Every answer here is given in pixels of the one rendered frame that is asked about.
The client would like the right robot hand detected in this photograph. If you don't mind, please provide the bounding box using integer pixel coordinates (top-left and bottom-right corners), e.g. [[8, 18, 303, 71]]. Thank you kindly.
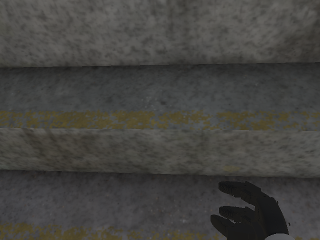
[[210, 181, 290, 240]]

